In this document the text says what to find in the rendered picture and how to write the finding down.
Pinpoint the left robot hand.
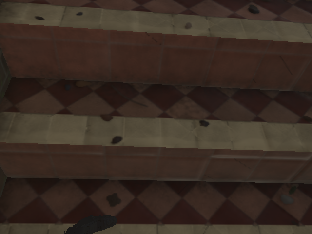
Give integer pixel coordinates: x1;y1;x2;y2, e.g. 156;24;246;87
63;215;117;234

